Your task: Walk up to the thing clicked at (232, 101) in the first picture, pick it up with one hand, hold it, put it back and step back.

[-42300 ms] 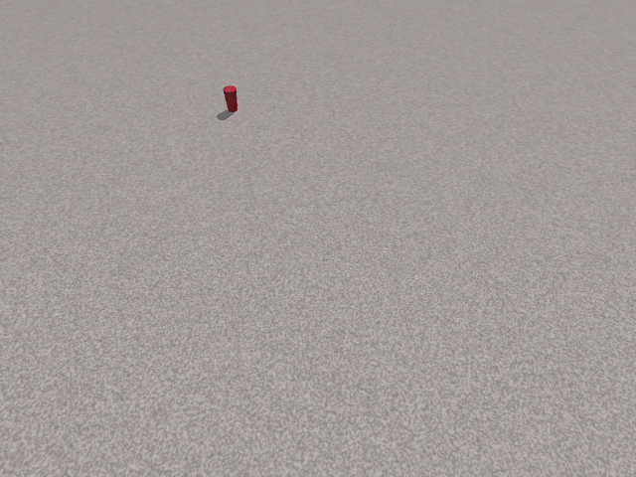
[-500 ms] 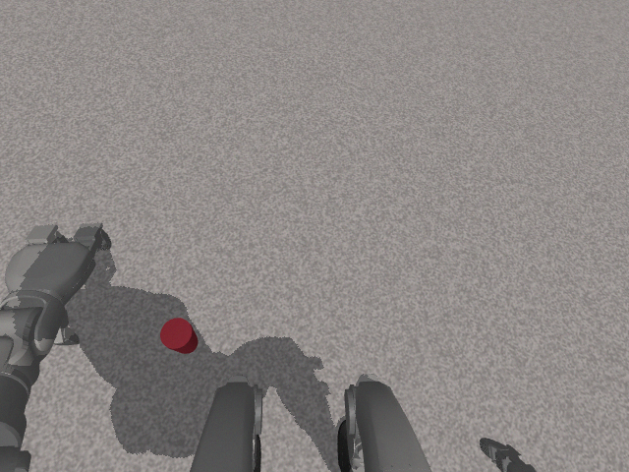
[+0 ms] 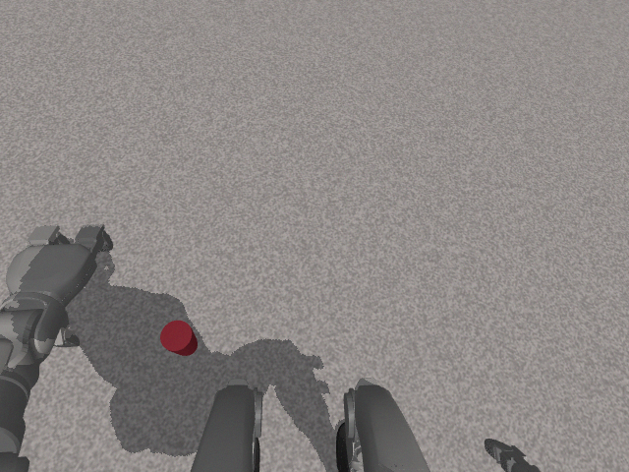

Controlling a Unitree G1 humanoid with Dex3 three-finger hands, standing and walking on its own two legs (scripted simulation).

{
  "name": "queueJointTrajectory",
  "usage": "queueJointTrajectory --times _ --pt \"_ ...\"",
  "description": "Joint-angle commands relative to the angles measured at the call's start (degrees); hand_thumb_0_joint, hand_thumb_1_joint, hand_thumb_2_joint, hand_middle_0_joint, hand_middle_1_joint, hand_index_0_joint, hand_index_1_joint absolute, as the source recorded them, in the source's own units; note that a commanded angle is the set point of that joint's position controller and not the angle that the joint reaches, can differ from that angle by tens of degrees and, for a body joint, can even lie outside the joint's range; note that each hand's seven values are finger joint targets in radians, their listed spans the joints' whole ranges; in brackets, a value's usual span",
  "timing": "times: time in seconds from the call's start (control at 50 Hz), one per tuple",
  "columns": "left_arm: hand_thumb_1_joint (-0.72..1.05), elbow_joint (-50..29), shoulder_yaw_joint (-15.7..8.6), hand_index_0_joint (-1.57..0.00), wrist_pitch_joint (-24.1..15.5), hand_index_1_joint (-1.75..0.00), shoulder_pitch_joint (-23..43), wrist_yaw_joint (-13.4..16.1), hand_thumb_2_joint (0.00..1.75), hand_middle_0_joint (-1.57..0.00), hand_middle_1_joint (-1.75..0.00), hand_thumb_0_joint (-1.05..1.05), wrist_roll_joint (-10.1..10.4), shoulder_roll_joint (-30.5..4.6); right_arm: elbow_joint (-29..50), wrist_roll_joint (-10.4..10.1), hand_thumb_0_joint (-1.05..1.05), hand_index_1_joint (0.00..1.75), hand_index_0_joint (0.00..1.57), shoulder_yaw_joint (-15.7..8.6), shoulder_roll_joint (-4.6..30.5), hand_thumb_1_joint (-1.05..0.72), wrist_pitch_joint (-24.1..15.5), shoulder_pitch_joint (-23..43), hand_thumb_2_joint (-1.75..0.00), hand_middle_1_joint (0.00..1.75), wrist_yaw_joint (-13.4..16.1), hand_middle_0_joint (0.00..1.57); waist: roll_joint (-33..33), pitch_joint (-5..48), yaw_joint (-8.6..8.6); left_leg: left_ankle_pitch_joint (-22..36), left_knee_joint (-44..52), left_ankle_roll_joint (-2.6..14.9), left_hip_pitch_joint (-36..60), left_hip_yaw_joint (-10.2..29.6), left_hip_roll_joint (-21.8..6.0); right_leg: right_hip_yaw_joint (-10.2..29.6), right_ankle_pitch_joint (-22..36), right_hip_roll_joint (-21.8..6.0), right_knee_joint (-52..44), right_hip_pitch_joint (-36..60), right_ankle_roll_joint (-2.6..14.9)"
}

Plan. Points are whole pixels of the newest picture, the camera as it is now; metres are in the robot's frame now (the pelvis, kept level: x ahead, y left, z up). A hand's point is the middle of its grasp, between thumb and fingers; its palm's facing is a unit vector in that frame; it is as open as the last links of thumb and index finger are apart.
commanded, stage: go down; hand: left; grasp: from above
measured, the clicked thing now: (182, 340) +0.37 +0.28 -0.56
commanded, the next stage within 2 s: home in 0.66 s
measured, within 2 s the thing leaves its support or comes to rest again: neither
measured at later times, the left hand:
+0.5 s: hand (70, 296) +0.34 +0.32 -0.10, palm faces -0.40 -0.02 -0.92, open 14.0 cm
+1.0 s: hand (71, 306) +0.33 +0.32 -0.09, palm faces -0.42 -0.02 -0.91, open 14.0 cm
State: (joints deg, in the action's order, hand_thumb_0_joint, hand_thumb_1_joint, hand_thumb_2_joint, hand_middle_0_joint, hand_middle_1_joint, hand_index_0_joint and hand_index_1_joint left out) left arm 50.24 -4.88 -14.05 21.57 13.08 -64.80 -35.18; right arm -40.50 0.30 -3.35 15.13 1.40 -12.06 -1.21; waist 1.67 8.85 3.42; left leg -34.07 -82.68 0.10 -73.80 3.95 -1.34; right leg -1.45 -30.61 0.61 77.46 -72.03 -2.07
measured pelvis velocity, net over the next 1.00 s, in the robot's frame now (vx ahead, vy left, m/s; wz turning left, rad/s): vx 0.00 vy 0.00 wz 0.00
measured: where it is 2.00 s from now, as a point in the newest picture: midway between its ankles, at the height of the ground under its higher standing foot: outside the picture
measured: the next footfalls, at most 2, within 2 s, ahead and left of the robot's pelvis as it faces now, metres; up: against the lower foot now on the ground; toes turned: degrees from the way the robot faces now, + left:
none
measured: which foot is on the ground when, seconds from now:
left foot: down 0.00-1.00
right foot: down 0.00-1.00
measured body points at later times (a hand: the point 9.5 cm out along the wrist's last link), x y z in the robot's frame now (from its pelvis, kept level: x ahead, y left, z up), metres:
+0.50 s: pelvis +0.00 +0.00 -0.01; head +0.14 +0.03 +0.42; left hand +0.36 +0.32 -0.04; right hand +0.09 -0.27 -0.13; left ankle +0.04 +0.11 -0.59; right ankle +0.05 -0.15 -0.59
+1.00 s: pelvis +0.00 +0.00 +0.01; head +0.13 +0.02 +0.44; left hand +0.35 +0.31 -0.04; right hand +0.10 -0.27 -0.11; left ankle +0.04 +0.11 -0.59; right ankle +0.05 -0.15 -0.59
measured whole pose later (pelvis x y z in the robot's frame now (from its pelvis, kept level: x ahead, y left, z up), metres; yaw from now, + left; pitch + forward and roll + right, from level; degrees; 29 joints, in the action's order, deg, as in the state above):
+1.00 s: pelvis +0.00 +0.00 +0.01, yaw +0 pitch +24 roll -4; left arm 48.5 -4.1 -13.4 18.6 13.4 -64.4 -33.7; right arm -40.3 0.2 -3.4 15.0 2.0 -12.0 -1.4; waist 2.0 8.8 3.0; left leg -33.8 -81.1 0.2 -71.8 3.7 -1.4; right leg -1.2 -30.3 0.6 75.9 -70.1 -2.1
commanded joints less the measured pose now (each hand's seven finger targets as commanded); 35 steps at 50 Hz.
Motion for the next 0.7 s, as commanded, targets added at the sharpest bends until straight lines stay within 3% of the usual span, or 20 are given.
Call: queueJointTrajectory --times 0.0,0.04,0.12,0.18,0.3,0.34,0.38,0.4,0.44,0.46,0.54,0.56,0.62,0.68 --pt "-0.53 -8.79 -5.98 -0.08 1.91 -1.04 14.19 3.04 0.94 -0.08 -1.05 0.00 1.27 -16.98 3.41 0.04 0.00 0.30 0.20 -3.58 10.30 -0.92 -1.00 -6.04 -0.91 0.30 0.47 0.20 8.54 26.66 -0.73 18.11 14.27 -0.32 23.94 0.23 0.75 -1.62 11.24 1.85 -9.42 11.44 3.66" --pt "-0.52 -6.52 -6.19 -0.10 3.05 -1.04 10.99 2.66 0.93 -0.09 -1.05 0.00 1.57 -16.57 3.38 -0.01 0.00 0.30 0.20 -3.65 10.47 -0.92 -0.83 -6.12 -0.91 0.30 0.35 0.20 6.40 26.69 -1.03 19.81 14.43 -0.25 24.20 0.94 0.52 -2.01 12.19 1.91 -9.45 11.88 3.58" --pt "-0.52 -5.82 -4.19 -0.09 3.64 -1.04 9.20 1.02 0.92 -0.08 -1.06 0.00 2.34 -14.13 3.79 -0.27 0.00 0.30 0.20 -3.58 9.75 -0.92 -0.71 -6.03 -0.91 0.30 0.25 0.20 4.84 25.02 -0.45 20.22 13.46 0.30 21.57 -0.09 0.76 -1.59 13.17 2.12 -10.24 13.27 3.61" --pt "-0.51 -6.51 -3.63 -0.09 2.68 -1.06 10.74 0.33 0.92 -0.07 -1.07 0.00 2.48 -14.38 3.94 -0.35 0.00 0.30 0.20 -3.42 9.35 -0.92 -0.97 -5.95 -0.91 0.30 0.40 0.20 4.47 23.71 0.03 17.04 12.86 0.59 19.17 -0.72 0.98 -1.16 11.47 2.09 -10.52 13.02 3.63" --pt "-0.53 -8.17 -5.04 -0.08 -0.12 -1.06 15.53 1.66 0.94 -0.07 -1.07 0.00 1.04 -16.82 4.15 0.05 0.00 0.30 0.20 -3.01 9.63 -0.92 -1.43 -5.44 -0.90 0.30 0.54 0.20 7.41 22.76 0.18 11.95 12.45 0.24 17.89 -0.71 1.01 -0.73 7.49 1.60 -9.01 9.00 3.77" --pt "-0.53 -7.45 -6.07 -0.07 -0.10 -1.05 14.04 2.48 0.94 -0.06 -1.07 0.00 0.75 -17.17 3.80 0.31 0.00 0.30 0.20 -2.99 9.89 -0.91 -1.40 -5.55 -0.90 0.30 0.43 0.20 8.24 23.53 -0.73 12.73 12.61 -0.04 18.76 -0.20 0.95 -0.96 7.55 1.42 -8.29 8.22 3.81" --pt "-0.54 -10.04 -5.24 -0.08 -0.05 -1.04 17.06 2.83 0.95 -0.07 -1.04 0.00 0.46 -16.77 3.76 0.34 0.00 0.30 0.20 -3.24 10.06 -0.91 -1.34 -5.87 -0.90 0.30 0.30 0.20 9.69 27.06 0.00 14.54 12.57 -0.19 21.43 0.21 0.85 -1.11 8.74 1.56 -8.00 8.42 3.83" --pt "-0.55 -7.77 -5.77 -0.07 0.44 -1.05 14.97 2.94 0.95 -0.07 -1.06 0.00 0.33 -17.26 3.61 0.29 0.00 0.30 0.20 -3.40 10.41 -0.92 -1.26 -5.95 -0.91 0.30 0.24 0.20 8.79 27.04 -0.43 15.35 12.82 -0.27 22.46 0.60 0.77 -1.39 8.99 1.56 -7.88 8.49 3.80" --pt "-0.54 -8.94 -7.40 -0.08 1.10 -1.05 14.32 3.03 0.95 -0.07 -1.06 0.00 0.82 -18.74 3.46 0.33 0.00 0.30 0.20 -3.56 10.62 -0.92 -1.05 -6.31 -0.91 0.30 0.11 0.20 8.20 29.36 -1.21 18.69 12.31 -0.22 23.49 0.49 0.81 -1.39 11.06 1.60 -7.81 9.91 3.76" --pt "-0.54 -8.37 -7.09 -0.08 1.60 -1.04 14.01 2.83 0.95 -0.08 -1.05 0.00 1.04 -18.48 3.32 0.38 0.00 0.30 0.20 -3.53 10.51 -0.92 -0.94 -6.33 -0.91 0.30 0.07 0.20 8.65 29.24 -1.03 19.58 12.52 -0.34 23.57 0.77 0.73 -1.53 11.66 1.56 -7.69 9.97 3.70" --pt "-0.52 -7.94 -5.63 -0.10 2.82 -1.03 12.35 1.43 0.92 -0.09 -1.04 0.00 2.01 -16.24 3.55 -0.02 0.00 0.30 0.20 -3.64 10.01 -0.92 -0.67 -6.69 -0.91 0.30 0.02 0.20 6.21 27.78 -0.47 18.56 12.87 0.24 22.05 0.15 0.92 -1.55 12.14 1.93 -9.53 12.69 3.48" --pt "-0.52 -7.56 -6.71 -0.09 2.98 -1.05 10.50 1.19 0.93 -0.08 -1.06 0.00 2.54 -17.01 3.64 -0.08 0.00 0.30 0.20 -3.73 10.21 -0.92 -0.59 -6.70 -0.91 0.30 0.09 0.20 4.86 27.63 -1.04 17.84 13.39 0.20 22.00 0.30 0.93 -1.53 11.88 1.71 -9.84 13.62 3.44" --pt "-0.52 -7.86 -4.92 -0.09 2.79 -1.05 8.33 -0.13 0.93 -0.08 -1.07 0.00 2.75 -15.30 4.37 -0.42 0.00 0.30 0.20 -3.44 9.69 -0.92 -0.62 -6.65 -0.91 0.30 0.27 0.20 4.21 25.16 -0.41 16.03 13.79 0.52 20.24 -0.44 1.19 -1.28 10.95 1.93 -11.19 14.71 3.46" --pt "-0.51 -7.92 -4.97 -0.09 2.15 -1.05 9.10 -0.14 0.92 -0.08 -1.07 0.00 3.15 -15.15 4.42 -0.50 0.00 0.30 0.20 -3.11 9.37 -0.92 -0.76 -6.14 -0.91 0.30 0.55 0.20 3.90 22.82 -0.16 14.52 14.02 0.47 18.98 -0.68 1.00 -1.06 10.17 1.84 -11.42 14.09 3.54"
